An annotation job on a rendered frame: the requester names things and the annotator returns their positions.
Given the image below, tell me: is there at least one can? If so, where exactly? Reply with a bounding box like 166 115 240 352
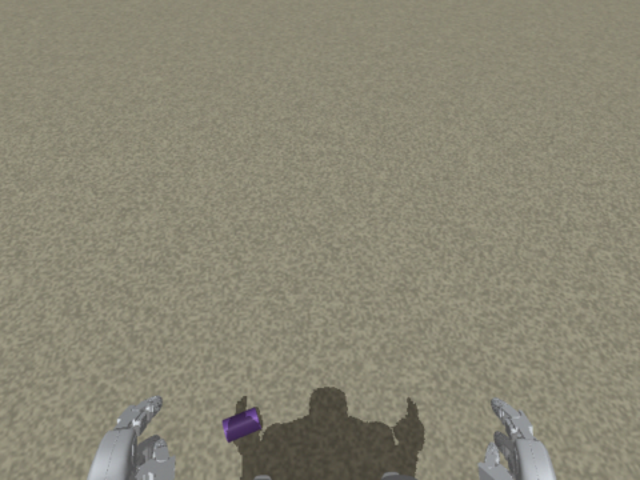
222 407 261 443

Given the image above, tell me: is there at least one left robot hand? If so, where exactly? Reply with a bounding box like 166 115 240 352
87 395 175 480

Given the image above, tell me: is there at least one right robot hand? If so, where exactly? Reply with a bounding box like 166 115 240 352
478 397 557 480

